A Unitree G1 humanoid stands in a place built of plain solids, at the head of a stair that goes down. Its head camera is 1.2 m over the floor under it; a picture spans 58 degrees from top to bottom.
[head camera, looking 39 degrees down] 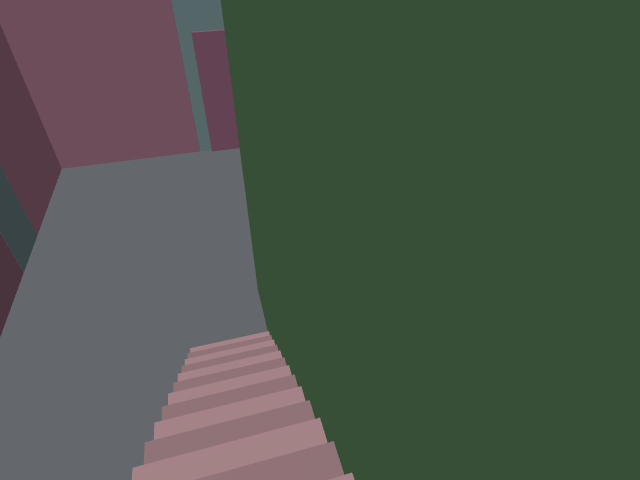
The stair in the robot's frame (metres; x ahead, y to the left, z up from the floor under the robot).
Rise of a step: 0.18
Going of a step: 0.20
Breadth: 0.93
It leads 16 degrees to the left of straight ahead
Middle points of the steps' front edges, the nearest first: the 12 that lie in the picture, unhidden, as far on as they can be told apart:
0.75 0.30 -0.54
0.95 0.35 -0.71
1.14 0.41 -0.89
1.34 0.46 -1.07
1.54 0.52 -1.25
1.73 0.57 -1.43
1.93 0.63 -1.61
2.13 0.68 -1.78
2.32 0.74 -1.96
2.52 0.79 -2.14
2.72 0.85 -2.32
2.91 0.90 -2.50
